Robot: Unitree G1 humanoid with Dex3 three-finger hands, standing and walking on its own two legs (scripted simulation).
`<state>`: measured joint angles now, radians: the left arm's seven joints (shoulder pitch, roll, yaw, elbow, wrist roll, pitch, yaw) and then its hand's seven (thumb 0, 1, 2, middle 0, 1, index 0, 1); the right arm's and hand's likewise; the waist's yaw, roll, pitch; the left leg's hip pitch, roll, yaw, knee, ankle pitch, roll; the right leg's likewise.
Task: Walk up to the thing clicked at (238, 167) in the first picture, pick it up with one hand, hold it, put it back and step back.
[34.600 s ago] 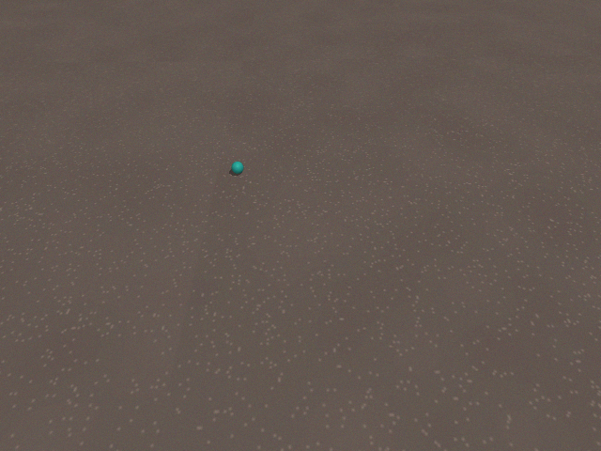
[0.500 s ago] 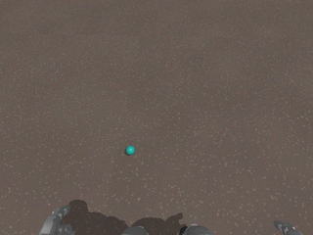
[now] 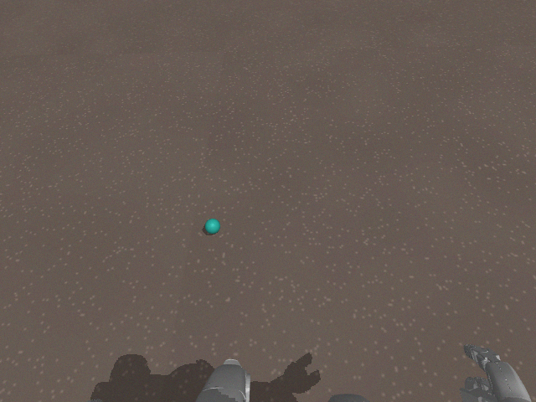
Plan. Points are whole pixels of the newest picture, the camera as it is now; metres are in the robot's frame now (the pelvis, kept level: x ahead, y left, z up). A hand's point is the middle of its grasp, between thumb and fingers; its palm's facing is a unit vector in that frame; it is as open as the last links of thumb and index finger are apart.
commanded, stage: step back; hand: left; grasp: from above
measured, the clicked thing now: (212, 226) +0.80 +0.30 -0.72
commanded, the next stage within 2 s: stand in 1.82 s
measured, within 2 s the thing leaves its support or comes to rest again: neither
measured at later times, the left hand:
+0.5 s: hand out of the picture -0.05 +0.24 -0.13, palm faces +0.06 -0.93 -0.36, open 7.4 cm
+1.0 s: hand out of the picture -0.25 +0.24 -0.12, palm faces +0.14 -0.88 -0.46, open 7.4 cm
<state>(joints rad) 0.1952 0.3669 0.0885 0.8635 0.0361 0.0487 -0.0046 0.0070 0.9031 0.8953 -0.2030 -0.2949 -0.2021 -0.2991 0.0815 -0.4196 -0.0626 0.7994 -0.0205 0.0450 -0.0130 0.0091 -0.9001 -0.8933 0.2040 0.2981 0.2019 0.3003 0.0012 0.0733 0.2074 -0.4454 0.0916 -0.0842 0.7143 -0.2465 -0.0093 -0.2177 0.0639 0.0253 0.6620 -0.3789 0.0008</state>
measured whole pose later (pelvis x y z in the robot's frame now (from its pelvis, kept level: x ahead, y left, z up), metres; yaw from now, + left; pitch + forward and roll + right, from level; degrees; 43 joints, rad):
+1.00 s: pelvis -0.29 -0.06 +0.01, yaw +7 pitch -3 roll +2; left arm 0.20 0.41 0.08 0.90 0.05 0.00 0.00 0.01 0.90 0.89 -0.21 -0.30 -0.21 -0.30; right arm 0.25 -0.38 -0.06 0.98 -0.04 0.03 0.02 0.01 -0.90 -0.89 0.20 0.30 0.20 0.30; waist 0.03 0.00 0.09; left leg -0.21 -0.04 -0.05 0.59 -0.33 -0.01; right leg -0.32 -0.07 -0.03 0.69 -0.32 -0.02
